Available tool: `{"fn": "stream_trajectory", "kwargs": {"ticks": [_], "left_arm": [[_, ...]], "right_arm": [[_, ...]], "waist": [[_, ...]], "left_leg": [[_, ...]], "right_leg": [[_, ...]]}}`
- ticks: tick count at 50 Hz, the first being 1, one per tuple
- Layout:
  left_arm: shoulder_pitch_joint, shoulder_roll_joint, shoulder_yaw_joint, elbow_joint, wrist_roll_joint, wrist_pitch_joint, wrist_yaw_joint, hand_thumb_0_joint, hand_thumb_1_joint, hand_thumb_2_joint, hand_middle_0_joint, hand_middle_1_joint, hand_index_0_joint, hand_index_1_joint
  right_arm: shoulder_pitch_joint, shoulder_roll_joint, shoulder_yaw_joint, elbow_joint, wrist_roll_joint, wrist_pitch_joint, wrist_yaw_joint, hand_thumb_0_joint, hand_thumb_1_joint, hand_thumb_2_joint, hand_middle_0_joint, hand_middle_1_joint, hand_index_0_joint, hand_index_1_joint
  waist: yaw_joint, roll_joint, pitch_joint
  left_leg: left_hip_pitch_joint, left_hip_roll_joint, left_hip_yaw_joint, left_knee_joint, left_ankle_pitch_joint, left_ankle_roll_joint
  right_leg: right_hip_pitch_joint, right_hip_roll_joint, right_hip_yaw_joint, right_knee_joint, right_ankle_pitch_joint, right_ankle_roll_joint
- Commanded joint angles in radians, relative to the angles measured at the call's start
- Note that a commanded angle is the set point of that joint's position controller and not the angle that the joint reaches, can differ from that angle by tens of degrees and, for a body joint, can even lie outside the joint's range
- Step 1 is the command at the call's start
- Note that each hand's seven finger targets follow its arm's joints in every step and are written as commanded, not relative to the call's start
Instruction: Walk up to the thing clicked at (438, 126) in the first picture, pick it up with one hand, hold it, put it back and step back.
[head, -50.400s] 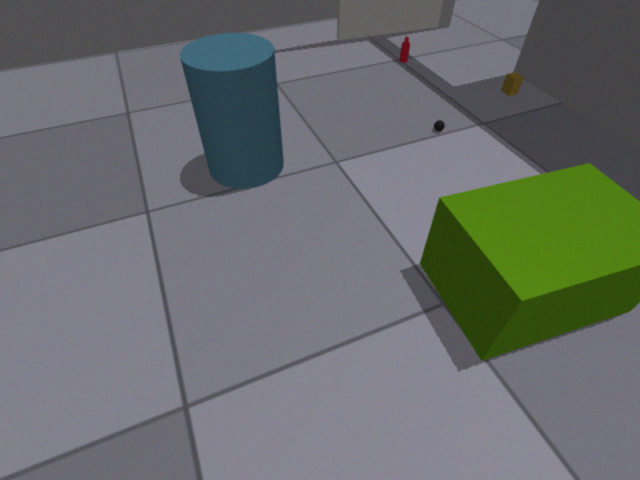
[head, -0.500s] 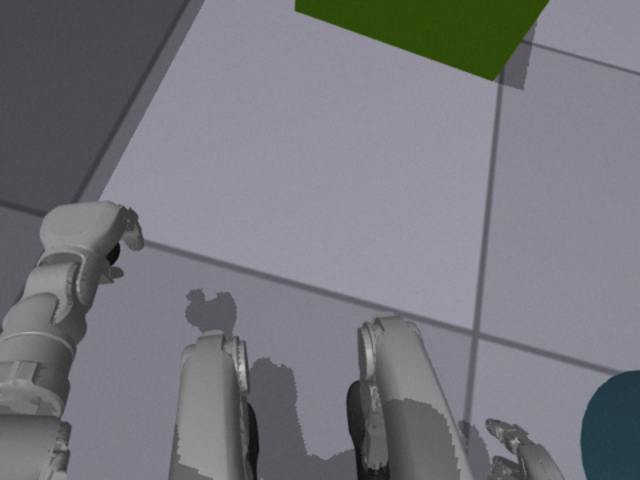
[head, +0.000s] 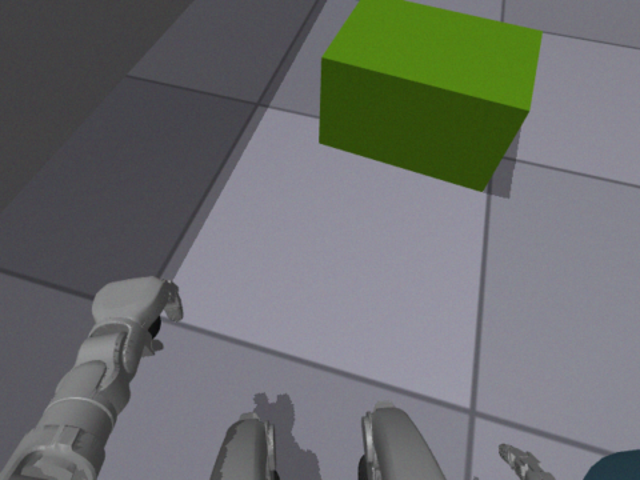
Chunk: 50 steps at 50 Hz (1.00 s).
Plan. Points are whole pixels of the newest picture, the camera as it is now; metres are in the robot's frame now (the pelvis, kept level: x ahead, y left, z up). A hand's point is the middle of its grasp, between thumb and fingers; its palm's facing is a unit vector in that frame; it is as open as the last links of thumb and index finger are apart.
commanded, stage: lift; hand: left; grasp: from above
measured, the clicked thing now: (138, 323) +0.37 +0.25 -0.10
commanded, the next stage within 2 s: hold in 0.48 s
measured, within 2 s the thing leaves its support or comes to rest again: neither
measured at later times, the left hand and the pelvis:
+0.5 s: hand (128, 295) +0.36 +0.22 +0.01, palm faces -0.44 -0.08 -0.89, open 6.9 cm; pelvis +0.04 +0.00 +0.09, yaw +0 degrees
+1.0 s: hand (112, 270) +0.37 +0.23 +0.06, palm faces -0.44 -0.06 -0.90, open 7.1 cm; pelvis +0.06 +0.00 +0.12, yaw -1 degrees
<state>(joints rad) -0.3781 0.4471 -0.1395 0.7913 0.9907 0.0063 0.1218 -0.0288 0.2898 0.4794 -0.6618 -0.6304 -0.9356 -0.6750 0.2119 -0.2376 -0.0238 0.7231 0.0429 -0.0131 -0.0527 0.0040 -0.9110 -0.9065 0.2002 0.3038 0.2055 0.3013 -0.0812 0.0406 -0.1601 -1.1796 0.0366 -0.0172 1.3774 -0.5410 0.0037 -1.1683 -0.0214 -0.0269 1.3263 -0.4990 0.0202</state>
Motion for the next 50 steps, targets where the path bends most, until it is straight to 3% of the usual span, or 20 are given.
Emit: {"fn": "stream_trajectory", "kwargs": {"ticks": [1,7,15,20,27,33,36,38,43,50], "left_arm": [[-0.295,0.183,0.059,-0.139,0.006,0.0,0.053,0.0,0.537,0.581,-0.864,-0.719,-0.908,-0.675],[-0.331,0.167,0.047,-0.134,0.01,0.009,0.079,0.0,0.527,0.646,-0.864,-0.749,-0.902,-0.71],[-0.277,0.171,0.058,-0.095,0.015,0.024,0.088,0.0,0.494,0.662,-0.852,-0.737,-0.883,-0.706],[-0.267,0.128,0.025,-0.093,0.004,0.024,0.073,0.0,0.505,0.681,-0.852,-0.757,-0.886,-0.724],[-0.272,0.133,0.032,-0.112,0.012,0.01,0.059,0.0,0.481,0.717,-0.823,-0.815,-0.863,-0.774],[-0.294,0.16,0.04,-0.141,0.028,0.001,0.049,0.0,0.495,0.708,-0.83,-0.799,-0.874,-0.754],[-0.274,0.156,0.043,-0.149,0.021,-0.007,0.042,0.0,0.482,0.709,-0.819,-0.798,-0.863,-0.753],[-0.272,0.136,0.029,-0.134,0.022,-0.008,0.035,0.0,0.459,0.719,-0.798,-0.812,-0.843,-0.767],[-0.252,0.145,0.034,-0.166,0.018,-0.01,0.02,0.0,0.454,0.736,-0.808,-0.805,-0.847,-0.766],[-0.253,0.155,0.033,-0.2,0.016,-0.013,-0.014,0.0,0.452,0.726,-0.796,-0.816,-0.84,-0.773]], "right_arm": [[0.044,-0.153,-0.058,-0.079,-0.001,-0.04,-0.017,0.0,-0.907,-0.903,0.2,0.3,0.2,0.3],[0.067,-0.152,-0.06,-0.065,-0.006,-0.038,-0.019,0.0,-0.905,-0.903,0.2,0.3,0.2,0.3],[0.075,-0.158,-0.062,-0.061,-0.009,-0.03,-0.008,0.0,-0.905,-0.902,0.2,0.3,0.2,0.3],[0.079,-0.157,-0.065,-0.068,-0.004,-0.02,-0.002,0.0,-0.902,-0.9,0.2,0.3,0.2,0.3],[0.082,-0.155,-0.069,-0.069,-0.006,-0.015,0.0,0.0,-0.904,-0.901,0.2,0.3,0.2,0.3],[0.067,-0.166,-0.077,-0.072,-0.004,-0.008,0.002,0.0,-0.903,-0.899,0.2,0.3,0.2,0.3],[0.054,-0.162,-0.078,-0.079,-0.002,-0.004,0.004,0.0,-0.902,-0.899,0.2,0.3,0.2,0.3],[0.051,-0.161,-0.077,-0.081,-0.002,-0.004,0.005,0.0,-0.901,-0.898,0.2,0.3,0.2,0.3],[0.04,-0.164,-0.08,-0.095,0.001,0.001,0.008,0.0,-0.903,-0.9,0.2,0.3,0.2,0.3],[0.028,-0.169,-0.082,-0.11,0.006,0.011,0.006,0.0,-0.904,-0.9,0.2,0.3,0.2,0.3]], "waist": [[0.001,0.039,-0.314],[-0.003,0.033,-0.294],[0.023,0.033,-0.258],[0.016,-0.01,-0.222],[0.02,0.001,-0.22],[0.026,0.018,-0.212],[0.039,0.018,-0.202],[0.031,0.011,-0.172],[0.049,-0.003,-0.178],[0.05,0.0,-0.163]], "left_leg": [[0.332,-0.037,-0.021,-0.327,0.066,0.006],[0.459,-0.041,0.004,-0.421,0.169,0.006],[0.614,-0.037,-0.001,-0.546,0.282,-0.006],[0.666,-0.042,0.006,-0.604,0.308,0.0],[0.743,-0.046,0.021,-0.654,0.41,-0.002],[0.813,-0.045,0.024,-0.702,0.44,-0.007],[0.841,-0.045,0.024,-0.73,0.446,-0.01],[0.844,-0.041,0.02,-0.744,0.448,-0.012],[0.863,-0.051,0.031,-0.766,0.461,-0.008],[0.903,-0.045,0.034,-0.792,0.497,-0.009]], "right_leg": [[0.285,0.05,0.026,-0.302,0.05,-0.041],[0.413,0.052,0.022,-0.408,0.147,-0.037],[0.532,0.05,0.011,-0.508,0.239,-0.035],[0.593,0.048,0.019,-0.579,0.274,-0.032],[0.68,0.043,0.025,-0.638,0.368,-0.028],[0.709,0.047,0.018,-0.678,0.382,-0.031],[0.733,0.049,0.014,-0.697,0.379,-0.032],[0.72,0.052,0.009,-0.705,0.375,-0.033],[0.783,0.048,0.021,-0.733,0.399,-0.031],[0.8,0.052,0.02,-0.755,0.425,-0.032]]}}
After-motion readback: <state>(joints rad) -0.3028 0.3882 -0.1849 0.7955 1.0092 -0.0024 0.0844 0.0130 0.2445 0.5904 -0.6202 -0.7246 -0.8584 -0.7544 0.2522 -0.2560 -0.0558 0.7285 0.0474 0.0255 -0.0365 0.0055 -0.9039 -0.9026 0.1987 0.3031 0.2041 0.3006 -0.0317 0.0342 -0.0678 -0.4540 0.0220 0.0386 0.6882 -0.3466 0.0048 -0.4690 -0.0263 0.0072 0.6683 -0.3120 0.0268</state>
